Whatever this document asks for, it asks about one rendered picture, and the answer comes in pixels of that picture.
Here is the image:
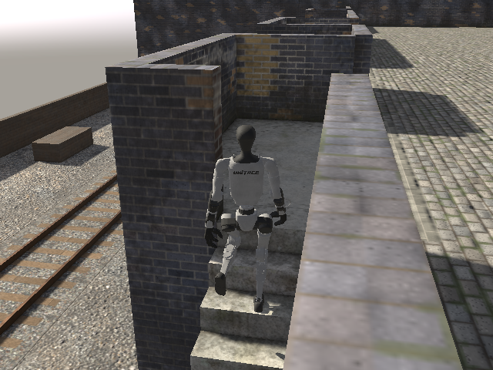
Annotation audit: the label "stairs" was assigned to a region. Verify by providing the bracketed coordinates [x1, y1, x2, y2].
[190, 223, 306, 370]

